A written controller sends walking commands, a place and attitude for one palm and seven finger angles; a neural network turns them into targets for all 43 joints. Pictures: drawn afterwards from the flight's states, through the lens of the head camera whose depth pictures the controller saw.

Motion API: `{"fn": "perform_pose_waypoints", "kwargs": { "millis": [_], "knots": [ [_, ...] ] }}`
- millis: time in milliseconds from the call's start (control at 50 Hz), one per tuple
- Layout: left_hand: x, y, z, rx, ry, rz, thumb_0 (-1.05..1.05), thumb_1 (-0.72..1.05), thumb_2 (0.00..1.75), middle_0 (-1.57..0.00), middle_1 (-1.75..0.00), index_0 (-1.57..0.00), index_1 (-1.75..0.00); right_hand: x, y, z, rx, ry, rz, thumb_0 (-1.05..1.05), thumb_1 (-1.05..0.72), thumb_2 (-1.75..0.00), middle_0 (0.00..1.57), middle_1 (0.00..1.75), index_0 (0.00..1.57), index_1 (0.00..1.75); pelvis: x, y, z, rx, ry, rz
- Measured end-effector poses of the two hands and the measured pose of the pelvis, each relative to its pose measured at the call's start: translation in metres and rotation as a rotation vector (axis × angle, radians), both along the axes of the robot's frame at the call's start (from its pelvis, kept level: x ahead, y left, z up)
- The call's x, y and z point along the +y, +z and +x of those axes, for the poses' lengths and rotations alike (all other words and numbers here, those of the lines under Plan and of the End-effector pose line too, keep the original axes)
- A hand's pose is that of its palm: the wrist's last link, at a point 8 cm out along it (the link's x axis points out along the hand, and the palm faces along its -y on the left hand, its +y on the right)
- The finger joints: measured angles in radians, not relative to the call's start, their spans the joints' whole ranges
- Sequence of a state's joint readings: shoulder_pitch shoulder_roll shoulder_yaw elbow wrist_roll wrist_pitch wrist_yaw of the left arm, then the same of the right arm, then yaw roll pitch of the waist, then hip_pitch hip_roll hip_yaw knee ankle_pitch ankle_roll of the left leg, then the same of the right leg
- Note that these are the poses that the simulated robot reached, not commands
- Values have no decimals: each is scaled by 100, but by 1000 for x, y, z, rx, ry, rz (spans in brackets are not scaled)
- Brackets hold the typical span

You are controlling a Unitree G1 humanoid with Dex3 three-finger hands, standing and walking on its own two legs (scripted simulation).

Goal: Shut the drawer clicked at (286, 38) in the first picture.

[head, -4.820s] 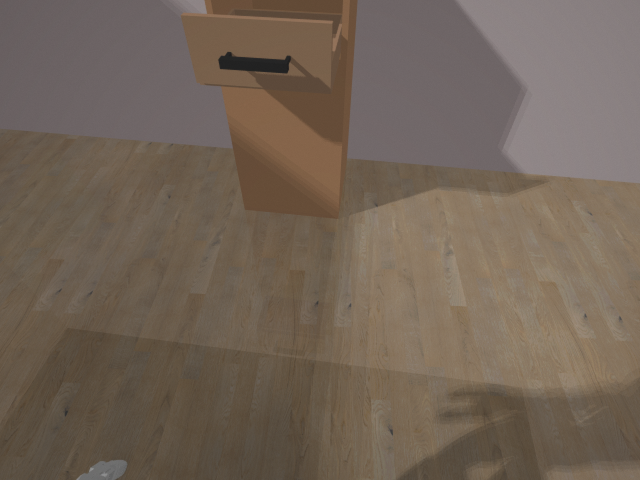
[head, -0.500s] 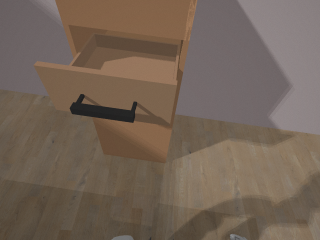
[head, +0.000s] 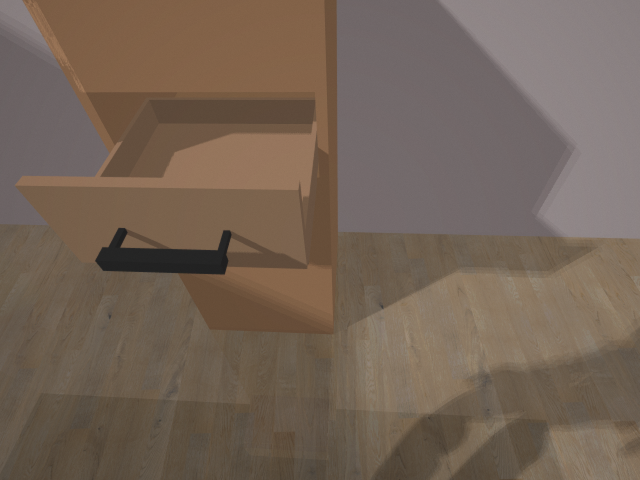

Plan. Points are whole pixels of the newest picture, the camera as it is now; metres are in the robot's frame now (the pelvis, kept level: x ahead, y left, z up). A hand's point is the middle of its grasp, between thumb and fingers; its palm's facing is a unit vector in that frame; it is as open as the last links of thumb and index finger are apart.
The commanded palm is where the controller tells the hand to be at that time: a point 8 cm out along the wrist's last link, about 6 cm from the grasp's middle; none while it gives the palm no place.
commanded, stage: come to a stop and stand still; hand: left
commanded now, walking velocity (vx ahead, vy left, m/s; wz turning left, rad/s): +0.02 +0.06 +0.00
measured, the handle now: (168, 248) +0.41 +0.24 +0.04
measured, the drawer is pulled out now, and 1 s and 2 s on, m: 0.23 0.23 0.23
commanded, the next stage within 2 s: look again from close up in 0.52 s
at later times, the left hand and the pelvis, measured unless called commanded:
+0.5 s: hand out of the picture -0.09 +0.20 -0.17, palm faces +0.07 -0.98 -0.21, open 7.4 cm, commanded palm none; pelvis -0.05 +0.02 +0.00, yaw -1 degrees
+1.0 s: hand out of the picture +0.00 +0.21 -0.16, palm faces +0.03 -0.97 -0.25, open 7.3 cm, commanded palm none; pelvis -0.03 +0.02 +0.00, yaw +0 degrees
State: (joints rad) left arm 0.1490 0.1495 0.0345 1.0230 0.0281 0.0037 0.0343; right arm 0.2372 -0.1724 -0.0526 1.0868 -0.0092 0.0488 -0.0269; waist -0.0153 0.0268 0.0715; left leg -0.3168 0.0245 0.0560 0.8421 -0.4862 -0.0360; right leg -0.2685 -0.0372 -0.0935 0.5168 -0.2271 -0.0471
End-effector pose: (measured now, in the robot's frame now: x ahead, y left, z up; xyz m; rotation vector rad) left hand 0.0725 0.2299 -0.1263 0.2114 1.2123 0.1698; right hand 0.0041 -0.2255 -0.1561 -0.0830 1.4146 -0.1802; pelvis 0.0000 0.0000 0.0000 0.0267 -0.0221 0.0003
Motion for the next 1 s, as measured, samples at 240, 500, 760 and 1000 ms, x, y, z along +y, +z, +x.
{"fn": "perform_pose_waypoints", "kwargs": {
  "millis": [240, 500, 760, 1000],
  "knots": [
    [27, -19, -66, 50, 75, -57, 0, 91, 89, -20, -30, -20, -30, 22, 15, -21, -66, 63, -49, 0, -91, -90, 20, 30, 20, 30, 24, -2, -37, -11, 3, -17],
    [19, -16, -169, 262, 115, -58, 0, 91, 89, -20, -30, -20, -30, 33, 8, -46, -32, 69, -1, 1, -92, -90, 20, 30, 20, 30, 24, 1, -49, -17, -11, -5],
    [2, -19, -163, 256, 80, -69, 1, 90, 89, -20, -30, -20, -30, 35, -2, -73, -13, 36, 22, 1, -91, -90, 20, 30, 20, 30, 24, -6, -45, 3, -9, -10],
    [25, -4, -84, 69, 31, -1, 1, 92, 89, -20, -30, -20, -30, 58, -5, -65, -29, 41, 87, 1, -91, -90, 20, 30, 20, 30, 24, -2, -31, -5, -5, -3]
  ]
}}
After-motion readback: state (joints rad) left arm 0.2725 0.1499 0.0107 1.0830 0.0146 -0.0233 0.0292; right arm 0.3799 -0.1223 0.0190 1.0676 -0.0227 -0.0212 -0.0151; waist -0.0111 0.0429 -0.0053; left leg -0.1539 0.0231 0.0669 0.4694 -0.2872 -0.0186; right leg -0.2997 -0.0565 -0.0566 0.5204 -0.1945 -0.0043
